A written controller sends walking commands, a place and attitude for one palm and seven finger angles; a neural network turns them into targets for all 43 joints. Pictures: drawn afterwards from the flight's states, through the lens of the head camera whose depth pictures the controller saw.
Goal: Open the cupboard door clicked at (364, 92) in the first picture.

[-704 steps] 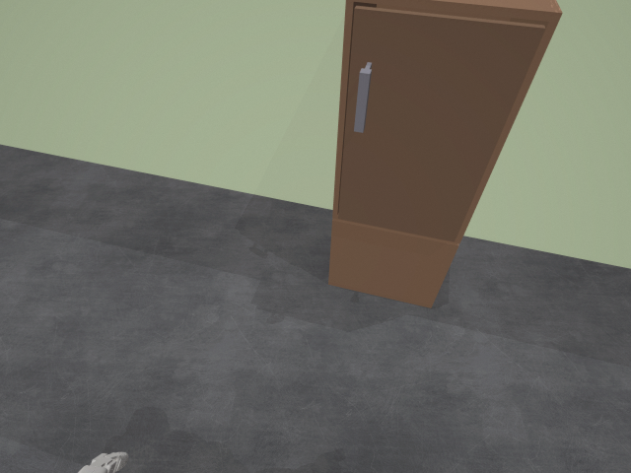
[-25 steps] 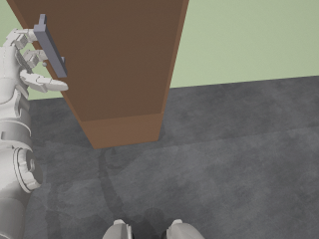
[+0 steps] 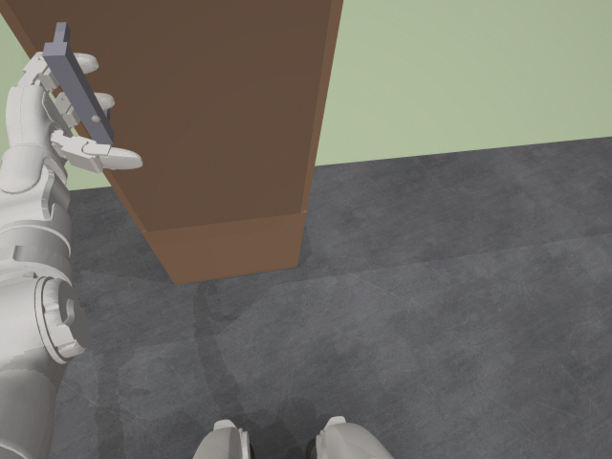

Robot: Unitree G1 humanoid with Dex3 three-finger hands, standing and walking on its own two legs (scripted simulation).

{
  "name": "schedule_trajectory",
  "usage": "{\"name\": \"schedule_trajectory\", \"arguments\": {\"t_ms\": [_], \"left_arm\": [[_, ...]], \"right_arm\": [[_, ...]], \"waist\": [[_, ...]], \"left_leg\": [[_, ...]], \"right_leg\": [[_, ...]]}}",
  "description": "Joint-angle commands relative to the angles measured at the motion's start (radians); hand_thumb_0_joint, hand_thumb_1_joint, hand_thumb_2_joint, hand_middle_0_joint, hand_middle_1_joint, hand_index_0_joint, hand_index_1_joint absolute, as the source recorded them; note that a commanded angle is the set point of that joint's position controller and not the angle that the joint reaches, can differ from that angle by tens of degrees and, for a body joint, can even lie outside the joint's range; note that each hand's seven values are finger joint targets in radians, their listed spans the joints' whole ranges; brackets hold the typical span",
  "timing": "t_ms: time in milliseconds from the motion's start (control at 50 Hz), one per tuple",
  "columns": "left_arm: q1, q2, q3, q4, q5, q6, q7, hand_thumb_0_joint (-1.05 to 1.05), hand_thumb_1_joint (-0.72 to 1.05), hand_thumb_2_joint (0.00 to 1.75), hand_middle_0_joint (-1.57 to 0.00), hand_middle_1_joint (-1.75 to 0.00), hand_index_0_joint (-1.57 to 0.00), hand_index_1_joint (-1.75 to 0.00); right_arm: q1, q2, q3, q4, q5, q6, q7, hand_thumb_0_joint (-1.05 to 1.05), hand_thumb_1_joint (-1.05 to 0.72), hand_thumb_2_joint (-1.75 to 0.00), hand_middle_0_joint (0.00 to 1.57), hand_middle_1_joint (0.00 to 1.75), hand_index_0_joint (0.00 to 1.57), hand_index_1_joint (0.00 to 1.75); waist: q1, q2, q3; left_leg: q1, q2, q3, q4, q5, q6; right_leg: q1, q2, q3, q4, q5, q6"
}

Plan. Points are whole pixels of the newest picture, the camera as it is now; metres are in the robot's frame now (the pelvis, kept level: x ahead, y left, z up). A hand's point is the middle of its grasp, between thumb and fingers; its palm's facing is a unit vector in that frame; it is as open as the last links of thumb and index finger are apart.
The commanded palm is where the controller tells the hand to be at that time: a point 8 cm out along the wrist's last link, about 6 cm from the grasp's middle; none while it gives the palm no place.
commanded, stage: slide the fingers in behind the handle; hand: left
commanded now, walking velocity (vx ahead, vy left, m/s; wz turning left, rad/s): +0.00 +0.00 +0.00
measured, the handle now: (85, 88) +0.57 +0.23 +0.10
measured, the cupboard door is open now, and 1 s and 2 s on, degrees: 0 0 27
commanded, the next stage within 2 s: close the thumb around the handle in 0.44 s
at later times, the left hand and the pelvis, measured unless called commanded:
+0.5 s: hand (104, 117) +0.52 +0.20 +0.10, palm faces +0.09 -1.00 -0.01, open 14.0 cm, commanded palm +0.50 +0.25 +0.10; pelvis +0.00 +0.00 +0.00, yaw +0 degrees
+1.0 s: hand (102, 115) +0.53 +0.21 +0.10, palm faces +0.09 -1.00 -0.01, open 8.3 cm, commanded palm +0.50 +0.25 +0.10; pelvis +0.01 +0.00 +0.00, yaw +0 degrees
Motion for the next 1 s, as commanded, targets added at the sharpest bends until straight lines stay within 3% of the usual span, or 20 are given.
{"name": "schedule_trajectory", "arguments": {"t_ms": [0,100,120,160,200,280,380,440,460,500,520,580,600,700,720,780,840,880,940,980], "left_arm": [[-0.477,0.215,0.003,-0.266,-0.019,-0.087,0.009,0.0,-0.5,0.3,-0.3,-1.2,-0.3,-1.2],[-0.454,0.278,0.049,-0.171,-0.004,-0.069,0.031,0.0,-0.5,0.3,-0.3,-1.2,-0.3,-1.2],[-0.48,0.258,0.019,-0.199,0.003,-0.072,0.031,0.0,-0.5,0.3,-0.3,-1.2,-0.3,-1.2],[-0.464,0.253,0.02,-0.228,0.01,-0.083,0.029,0.0,-0.5,0.3,-0.3,-1.2,-0.3,-1.2],[-0.449,0.216,0.001,-0.226,0.0,-0.093,0.025,0.0,-0.5,0.3,-0.3,-1.2,-0.3,-1.2],[-0.448,0.227,0.016,-0.194,-0.014,-0.082,0.015,0.0,-0.5,0.3,-0.3,-1.2,-0.3,-1.2],[-0.475,0.221,0.011,-0.234,-0.007,-0.087,0.029,0.0,-0.5,0.3,-0.3,-1.2,-0.3,-1.2],[-0.458,0.244,0.021,-0.2,0.002,-0.084,0.035,0.0,-0.5,0.3,-0.3,-1.2,-0.3,-1.2],[-0.473,0.219,-0.001,-0.2,0.004,-0.082,0.035,0.0,-0.5,0.3,-0.3,-1.2,-0.3,-1.2],[-0.488,0.195,-0.016,-0.221,0.004,-0.088,0.036,0.0,-0.5,0.3,-0.3,-1.2,-0.3,-1.2],[-0.484,0.217,0.002,-0.222,0.003,-0.09,0.037,0.0,-0.5,0.3,-0.3,-1.2,-0.3,-1.2],[-0.502,0.228,0.011,-0.222,-0.003,-0.089,0.038,0.0,-0.33,0.37,-0.31,-1.22,-0.31,-1.22],[-0.486,0.248,0.034,-0.226,-0.005,-0.094,0.04,0.0,-0.28,0.4,-0.32,-1.22,-0.32,-1.22],[-0.463,0.219,0.012,-0.237,-0.002,-0.093,0.034,0.0,0.0,0.52,-0.34,-1.25,-0.34,-1.25],[-0.444,0.241,0.03,-0.219,-0.001,-0.088,0.035,0.0,0.06,0.54,-0.34,-1.26,-0.34,-1.26],[-0.475,0.215,0.002,-0.226,-0.005,-0.082,0.031,0.0,0.23,0.61,-0.35,-1.28,-0.35,-1.28],[-0.441,0.226,0.022,-0.244,-0.008,-0.092,0.031,0.0,0.4,0.68,-0.36,-1.3,-0.36,-1.3],[-0.448,0.219,0.016,-0.227,-0.012,-0.087,0.03,0.0,0.51,0.73,-0.37,-1.31,-0.37,-1.31],[-0.416,0.213,0.015,-0.226,-0.01,-0.083,0.027,0.0,0.68,0.8,-0.38,-1.33,-0.38,-1.33],[-0.439,0.222,0.015,-0.23,-0.007,-0.079,0.027,0.0,0.79,0.85,-0.39,-1.34,-0.39,-1.34]], "right_arm": [[0.17,-0.178,-0.066,-0.042,-0.004,-0.022,-0.006,0.0,-0.9,-0.9,0.2,0.3,0.2,0.3],[0.173,-0.184,-0.059,-0.038,-0.001,-0.022,-0.008,0.0,-0.9,-0.9,0.2,0.3,0.2,0.3],[0.168,-0.18,-0.059,-0.043,-0.001,-0.023,-0.008,0.0,-0.9,-0.9,0.2,0.3,0.2,0.3],[0.171,-0.177,-0.063,-0.044,-0.004,-0.025,-0.004,0.0,-0.9,-0.9,0.2,0.3,0.2,0.3],[0.172,-0.175,-0.063,-0.044,-0.005,-0.025,-0.002,0.0,-0.9,-0.9,0.2,0.3,0.2,0.3],[0.172,-0.18,-0.064,-0.039,0.0,-0.023,-0.005,0.0,-0.9,-0.9,0.2,0.3,0.2,0.3],[0.171,-0.178,-0.065,-0.038,-0.005,-0.026,-0.003,0.0,-0.9,-0.9,0.2,0.3,0.2,0.3],[0.171,-0.181,-0.063,-0.037,-0.002,-0.023,-0.005,0.0,-0.9,-0.9,0.2,0.3,0.2,0.3],[0.17,-0.178,-0.062,-0.039,-0.003,-0.023,-0.004,0.0,-0.9,-0.9,0.2,0.3,0.2,0.3],[0.174,-0.177,-0.064,-0.039,-0.006,-0.024,-0.001,0.0,-0.9,-0.9,0.2,0.3,0.2,0.3],[0.175,-0.181,-0.067,-0.035,-0.006,-0.024,-0.003,0.0,-0.9,-0.9,0.2,0.3,0.2,0.3],[0.178,-0.182,-0.066,-0.03,-0.007,-0.024,-0.004,0.0,-0.9,-0.9,0.2,0.3,0.2,0.3],[0.183,-0.183,-0.065,-0.033,-0.009,-0.023,-0.004,0.0,-0.9,-0.9,0.2,0.3,0.2,0.3],[0.177,-0.178,-0.064,-0.039,-0.008,-0.02,0.0,0.0,-0.9,-0.9,0.2,0.3,0.2,0.3],[0.175,-0.181,-0.066,-0.037,-0.006,-0.017,-0.002,0.0,-0.9,-0.9,0.2,0.3,0.2,0.3],[0.171,-0.179,-0.065,-0.039,-0.004,-0.017,-0.002,0.0,-0.9,-0.9,0.2,0.3,0.2,0.3],[0.174,-0.178,-0.066,-0.04,-0.006,-0.016,-0.002,0.0,-0.9,-0.9,0.2,0.3,0.2,0.3],[0.173,-0.179,-0.066,-0.035,-0.005,-0.015,-0.002,0.0,-0.9,-0.9,0.2,0.3,0.2,0.3],[0.172,-0.178,-0.066,-0.044,-0.004,-0.013,0.0,0.0,-0.9,-0.9,0.2,0.3,0.2,0.3],[0.171,-0.179,-0.066,-0.039,-0.005,-0.012,-0.002,0.0,-0.9,-0.9,0.2,0.3,0.2,0.3]], "waist": [[-0.009,0.149,-0.478],[-0.012,0.064,-0.4],[-0.018,0.105,-0.42],[-0.004,0.137,-0.467],[-0.012,0.116,-0.462],[-0.014,0.093,-0.439],[-0.013,0.117,-0.463],[-0.014,0.1,-0.432],[-0.021,0.108,-0.423],[-0.023,0.122,-0.445],[-0.017,0.126,-0.464],[-0.026,0.118,-0.464],[-0.013,0.11,-0.482],[-0.009,0.129,-0.48],[-0.007,0.108,-0.476],[-0.02,0.119,-0.451],[0.001,0.138,-0.496],[-0.015,0.099,-0.453],[0.001,0.123,-0.47],[-0.008,0.11,-0.447]], "left_leg": [[0.429,-0.024,-0.079,-0.072,0.386,0.011],[0.312,-0.029,-0.068,-0.077,0.304,0.02],[0.334,-0.03,-0.067,-0.08,0.319,0.018],[0.384,-0.028,-0.069,-0.071,0.365,0.014],[0.398,-0.026,-0.074,-0.067,0.383,0.014],[0.373,-0.025,-0.073,-0.075,0.349,0.013],[0.404,-0.024,-0.077,-0.071,0.371,0.012],[0.371,-0.025,-0.075,-0.071,0.358,0.013],[0.371,-0.025,-0.076,-0.075,0.348,0.012],[0.402,-0.026,-0.079,-0.069,0.372,0.013],[0.415,-0.022,-0.084,-0.068,0.382,0.01],[0.414,-0.021,-0.083,-0.064,0.391,0.011],[0.411,-0.024,-0.084,-0.062,0.404,0.012],[0.422,-0.025,-0.08,-0.062,0.433,0.011],[0.411,-0.023,-0.079,-0.062,0.422,0.011],[0.401,-0.025,-0.076,-0.07,0.385,0.012],[0.441,-0.023,-0.081,-0.066,0.445,0.007],[0.408,-0.023,-0.076,-0.067,0.419,0.011],[0.419,-0.025,-0.076,-0.07,0.433,0.008],[0.406,-0.023,-0.075,-0.07,0.414,0.01]], "right_leg": [[0.098,0.015,0.051,-0.095,0.341,0.02],[0.132,0.011,0.063,-0.104,0.312,0.026],[0.124,0.007,0.064,-0.1,0.325,0.028],[0.117,0.009,0.059,-0.092,0.347,0.023],[0.105,0.013,0.055,-0.091,0.353,0.021],[0.11,0.014,0.054,-0.098,0.333,0.024],[0.094,0.012,0.051,-0.093,0.336,0.025],[0.097,0.011,0.054,-0.093,0.334,0.025],[0.087,0.011,0.052,-0.093,0.323,0.025],[0.081,0.012,0.05,-0.091,0.333,0.021],[0.075,0.012,0.049,-0.088,0.334,0.022],[0.078,0.013,0.05,-0.088,0.343,0.024],[0.099,0.014,0.052,-0.084,0.357,0.022],[0.103,0.015,0.047,-0.081,0.383,0.02],[0.104,0.015,0.048,-0.084,0.378,0.023],[0.095,0.014,0.051,-0.095,0.354,0.025],[0.106,0.016,0.046,-0.083,0.386,0.019],[0.107,0.016,0.047,-0.091,0.382,0.024],[0.111,0.016,0.045,-0.086,0.387,0.021],[0.104,0.015,0.046,-0.089,0.375,0.023]]}}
